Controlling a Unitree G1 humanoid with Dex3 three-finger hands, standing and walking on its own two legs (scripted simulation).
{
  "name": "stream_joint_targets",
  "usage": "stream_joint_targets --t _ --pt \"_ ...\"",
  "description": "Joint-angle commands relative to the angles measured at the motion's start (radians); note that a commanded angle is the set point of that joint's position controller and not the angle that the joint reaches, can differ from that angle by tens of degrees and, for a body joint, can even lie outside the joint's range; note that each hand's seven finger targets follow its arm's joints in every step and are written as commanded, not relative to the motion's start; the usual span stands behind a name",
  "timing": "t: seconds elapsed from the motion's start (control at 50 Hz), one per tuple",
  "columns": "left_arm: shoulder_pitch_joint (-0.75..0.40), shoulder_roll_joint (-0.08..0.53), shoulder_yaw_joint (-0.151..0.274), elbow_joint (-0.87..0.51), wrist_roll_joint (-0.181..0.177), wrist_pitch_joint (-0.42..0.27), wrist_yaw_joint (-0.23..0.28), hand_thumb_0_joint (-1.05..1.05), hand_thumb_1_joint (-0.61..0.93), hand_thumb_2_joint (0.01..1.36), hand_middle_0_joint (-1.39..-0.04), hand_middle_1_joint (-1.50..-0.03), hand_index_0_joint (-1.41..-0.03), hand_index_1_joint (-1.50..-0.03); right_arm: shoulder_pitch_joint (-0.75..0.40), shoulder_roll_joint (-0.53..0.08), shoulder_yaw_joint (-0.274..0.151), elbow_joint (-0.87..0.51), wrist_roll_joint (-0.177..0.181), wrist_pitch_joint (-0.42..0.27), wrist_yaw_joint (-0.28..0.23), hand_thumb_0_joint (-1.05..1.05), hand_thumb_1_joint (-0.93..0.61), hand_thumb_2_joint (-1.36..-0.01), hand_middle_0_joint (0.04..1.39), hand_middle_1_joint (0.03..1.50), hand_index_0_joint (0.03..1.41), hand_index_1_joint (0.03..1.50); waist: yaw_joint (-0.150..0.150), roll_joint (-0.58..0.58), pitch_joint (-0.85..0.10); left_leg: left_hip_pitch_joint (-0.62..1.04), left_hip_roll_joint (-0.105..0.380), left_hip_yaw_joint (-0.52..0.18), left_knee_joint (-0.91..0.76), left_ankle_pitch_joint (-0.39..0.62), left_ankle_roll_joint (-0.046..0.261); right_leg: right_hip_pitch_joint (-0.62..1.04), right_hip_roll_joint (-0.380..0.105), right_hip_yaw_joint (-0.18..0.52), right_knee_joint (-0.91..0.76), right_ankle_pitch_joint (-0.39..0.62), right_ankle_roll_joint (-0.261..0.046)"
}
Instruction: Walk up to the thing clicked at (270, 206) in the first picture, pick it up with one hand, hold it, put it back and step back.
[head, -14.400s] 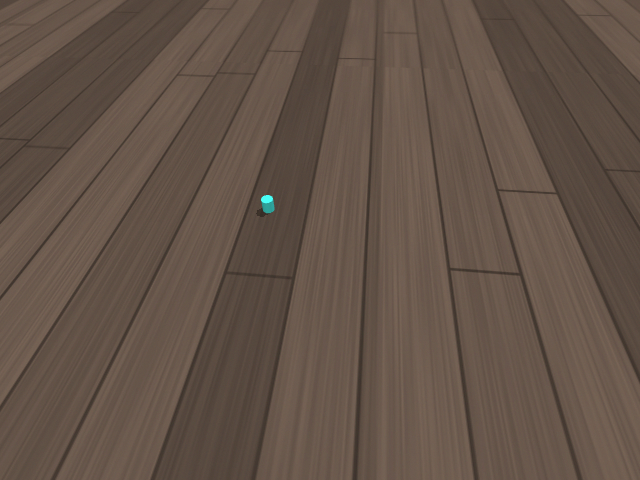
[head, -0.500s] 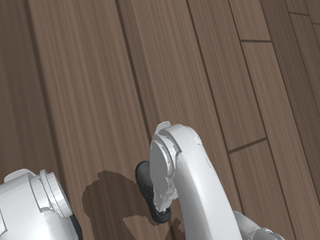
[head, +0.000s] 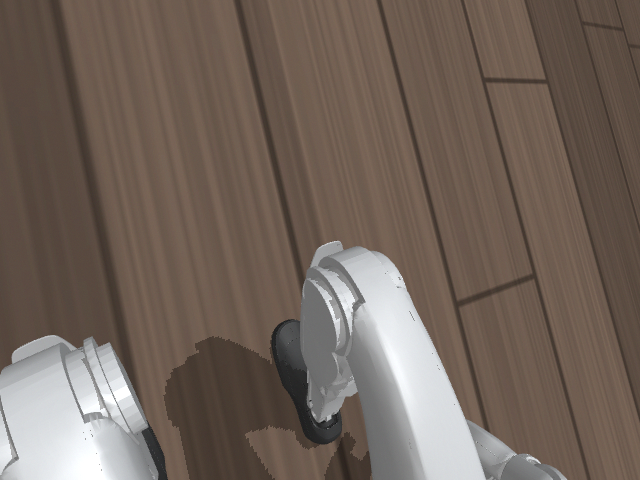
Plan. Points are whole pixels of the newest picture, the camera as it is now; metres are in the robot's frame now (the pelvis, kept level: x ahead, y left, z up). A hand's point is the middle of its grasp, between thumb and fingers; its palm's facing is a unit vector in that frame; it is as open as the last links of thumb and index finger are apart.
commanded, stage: close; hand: left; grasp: from above
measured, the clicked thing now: out of the picture +0.43 +0.33 -0.26
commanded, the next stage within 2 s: settle in 0.80 s
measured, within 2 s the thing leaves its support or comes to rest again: leaves its support in 1.16 s
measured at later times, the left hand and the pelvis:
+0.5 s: hand out of the picture +0.41 +0.32 -0.25, palm faces -0.45 -0.18 -0.87, open 8.9 cm; pelvis +0.00 +0.00 +0.00, yaw +0 degrees
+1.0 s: hand out of the picture +0.42 +0.32 -0.25, palm faces -0.45 -0.17 -0.88, open 7.4 cm; pelvis +0.00 +0.00 +0.00, yaw +0 degrees
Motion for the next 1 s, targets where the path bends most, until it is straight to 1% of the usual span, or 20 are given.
stream_joint_targets --t 0.0,0.08,0.1,0.12,0.14,0.18,0.28,0.36,0.42,0.44,0.46,0.5,0.56,0.62,0.68,0.74,0.8,0.88,0.9,0.98 --pt "-0.209 0.182 -0.013 -0.084 0.006 -0.009 0.06 0.0 -0.034 0.785 -0.274 -1.126 -0.371 -1.025 0.175 -0.335 -0.097 0.017 -0.007 0.002 -0.007 0.0 -0.895 -0.899 0.2 0.299 0.2 0.299 -0.061 0.486 -0.632 0.468 0.008 0.116 -0.276 0.241 0.009 0.341 0.056 -0.126 -0.19 0.264 -0.072" --pt "-0.234 0.225 0.014 -0.103 0.013 0.001 0.089 0.0 0.027 0.75 -0.302 -1.122 -0.41 -1.009 0.186 -0.35 -0.11 0.026 -0.007 0.002 -0.013 0.0 -0.896 -0.898 0.2 0.299 0.2 0.299 -0.058 0.506 -0.66 0.483 0.012 0.121 -0.283 0.251 0.007 0.363 0.061 -0.114 -0.203 0.27 -0.075" --pt "-0.233 0.198 -0.004 -0.101 0.015 0.009 0.088 0.0 0.031 0.739 -0.3 -1.128 -0.413 -1.011 0.179 -0.346 -0.109 0.016 -0.007 -0.003 -0.009 0.0 -0.897 -0.899 0.2 0.299 0.2 0.299 -0.062 0.498 -0.654 0.484 0.011 0.117 -0.268 0.256 0.007 0.342 0.055 -0.119 -0.189 0.277 -0.072" --pt "-0.222 0.198 0.008 -0.082 0.015 0.015 0.091 0.0 0.039 0.736 -0.311 -1.118 -0.422 -1.003 0.189 -0.34 -0.104 0.027 -0.01 -0.005 -0.005 0.0 -0.897 -0.899 0.2 0.299 0.2 0.299 -0.063 0.502 -0.653 0.492 0.013 0.117 -0.27 0.267 0.005 0.342 0.058 -0.124 -0.185 0.283 -0.072" --pt "-0.221 0.184 -0.005 -0.063 0.012 0.022 0.089 0.0 0.068 0.748 -0.331 -1.12 -0.441 -1.005 0.177 -0.334 -0.099 0.024 -0.007 -0.009 -0.002 0.0 -0.896 -0.898 0.2 0.299 0.2 0.299 -0.07 0.485 -0.62 0.468 0.011 0.115 -0.268 0.246 0.006 0.328 0.054 -0.123 -0.182 0.27 -0.071" --pt "-0.233 0.21 0.007 -0.066 0.005 0.032 0.091 0.0 0.094 0.732 -0.35 -1.117 -0.463 -1.0 0.169 -0.351 -0.11 0.027 -0.001 -0.015 -0.008 0.0 -0.897 -0.898 0.2 0.299 0.2 0.299 -0.065 0.497 -0.613 0.474 0.011 0.112 -0.285 0.222 0.004 0.313 0.052 -0.122 -0.193 0.244 -0.073" --pt "-0.235 0.238 0.026 -0.075 0.0 0.049 0.07 0.0 0.156 0.672 -0.393 -1.081 -0.513 -0.956 0.171 -0.349 -0.101 0.02 0.004 -0.024 -0.002 0.0 -0.897 -0.899 0.2 0.299 0.2 0.299 -0.057 0.505 -0.623 0.478 0.01 0.112 -0.285 0.235 0.004 0.322 0.047 -0.118 -0.181 0.253 -0.072" --pt "-0.21 0.212 0.005 -0.043 -0.014 0.047 0.046 0.0 0.222 0.623 -0.437 -1.059 -0.566 -0.926 0.174 -0.356 -0.111 0.0 0.005 -0.023 -0.009 0.0 -0.899 -0.9 0.2 0.299 0.199 0.299 -0.073 0.448 -0.597 0.428 0.006 0.128 -0.273 0.19 0.017 0.339 0.052 -0.106 -0.214 0.23 -0.066" --pt "-0.212 0.246 0.022 -0.092 -0.025 0.032 0.036 0.0 0.259 0.602 -0.459 -1.04 -0.591 -0.903 0.172 -0.344 -0.105 0.023 0.008 -0.02 -0.014 0.0 -0.896 -0.898 0.2 0.299 0.199 0.299 -0.041 0.481 -0.646 0.466 0.008 0.119 -0.284 0.233 0.009 0.354 0.048 -0.109 -0.2 0.248 -0.071" --pt "-0.196 0.226 0.011 -0.055 -0.014 0.032 0.031 0.0 0.269 0.606 -0.473 -1.038 -0.602 -0.905 0.185 -0.35 -0.111 0.009 0.007 -0.02 -0.014 0.0 -0.898 -0.899 0.2 0.299 0.199 0.299 -0.053 0.489 -0.639 0.474 0.008 0.123 -0.277 0.243 0.009 0.356 0.051 -0.108 -0.192 0.264 -0.072" --pt "-0.205 0.216 0.006 -0.077 -0.022 0.024 0.028 0.0 0.29 0.623 -0.487 -1.039 -0.615 -0.907 0.169 -0.335 -0.102 0.013 0.01 -0.02 -0.012 0.0 -0.896 -0.898 0.2 0.299 0.199 0.299 -0.044 0.47 -0.648 0.467 0.01 0.115 -0.271 0.247 0.009 0.348 0.049 -0.115 -0.187 0.265 -0.069" --pt "-0.19 0.207 -0.008 -0.047 -0.024 0.019 0.027 0.0 0.35 0.587 -0.525 -1.024 -0.66 -0.885 0.169 -0.336 -0.092 0.008 0.007 -0.018 -0.012 0.0 -0.896 -0.898 0.2 0.299 0.199 0.299 -0.061 0.454 -0.62 0.449 0.007 0.124 -0.264 0.234 0.013 0.36 0.051 -0.11 -0.196 0.266 -0.065" --pt "-0.216 0.238 0.0 -0.081 -0.017 0.016 0.027 0.0 0.432 0.56 -0.577 -1.026 -0.723 -0.875 0.17 -0.346 -0.096 0.013 0.009 -0.017 -0.017 0.0 -0.898 -0.899 0.2 0.299 0.199 0.299 -0.049 0.484 -0.618 0.464 0.008 0.121 -0.274 0.231 0.009 0.338 0.048 -0.115 -0.193 0.253 -0.07" --pt "-0.208 0.228 -0.003 -0.089 -0.018 0.015 0.032 0.0 0.496 0.556 -0.637 -0.994 -0.777 -0.85 0.173 -0.358 -0.107 0.008 0.007 -0.018 -0.019 0.0 -0.898 -0.899 0.2 0.299 0.199 0.299 -0.046 0.476 -0.631 0.473 0.009 0.119 -0.279 0.229 0.008 0.341 0.05 -0.115 -0.197 0.249 -0.071" --pt "-0.217 0.259 0.025 -0.098 -0.015 0.01 0.038 0.0 0.565 0.568 -0.69 -0.989 -0.828 -0.846 0.197 -0.356 -0.103 0.009 0.01 -0.009 -0.02 0.0 -0.898 -0.898 0.2 0.299 0.199 0.299 -0.048 0.475 -0.655 0.468 0.009 0.123 -0.279 0.254 0.012 0.372 0.055 -0.11 -0.202 0.272 -0.07" --pt "-0.198 0.223 0.004 -0.076 -0.017 0.014 0.039 0.0 0.605 0.561 -0.731 -0.962 -0.863 -0.826 0.179 -0.361 -0.11 0.007 0.004 -0.008 -0.025 0.0 -0.898 -0.899 0.2 0.299 0.199 0.299 -0.053 0.462 -0.62 0.455 0.009 0.117 -0.289 0.219 0.01 0.343 0.055 -0.117 -0.209 0.237 -0.072" --pt "-0.226 0.244 0.009 -0.082 -0.004 0.011 0.033 0.0 0.664 0.563 -0.778 -0.957 -0.912 -0.82 0.19 -0.359 -0.104 0.001 0.001 -0.007 -0.025 0.0 -0.899 -0.899 0.2 0.299 0.199 0.299 -0.057 0.484 -0.625 0.47 0.009 0.112 -0.291 0.221 0.007 0.328 0.049 -0.121 -0.195 0.241 -0.072" --pt "-0.228 0.23 0.005 -0.07 0.0 0.012 0.035 0.0 0.73 0.577 -0.842 -0.929 -0.966 -0.802 0.19 -0.35 -0.099 0.002 0.002 -0.003 -0.025 0.0 -0.898 -0.899 0.2 0.299 0.199 0.299 -0.061 0.499 -0.613 0.474 0.009 0.112 -0.289 0.228 0.006 0.322 0.048 -0.122 -0.189 0.247 -0.073" --pt "-0.212 0.228 -0.001 -0.061 -0.001 0.015 0.036 0.0 0.724 0.595 -0.89 -0.974 -1.021 -0.841 0.17 -0.338 -0.089 0.002 0.0 -0.001 -0.026 0.0 -0.912 -0.902 0.2 0.299 0.199 0.299 -0.057 0.472 -0.608 0.455 0.01 0.114 -0.285 0.211 0.008 0.327 0.051 -0.119 -0.198 0.234 -0.072" --pt "-0.241 0.245 0.005 -0.115 -0.006 0.022 0.029 0.0 0.801 0.598 -0.932 -0.987 -1.075 -0.842 0.186 -0.358 -0.113 0.004 0.0 -0.003 -0.029 0.0 -0.911 -0.901 0.2 0.299 0.2 0.299 -0.05 0.531 -0.641 0.486 0.008 0.122 -0.293 0.235 0.006 0.328 0.051 -0.115 -0.198 0.253 -0.075"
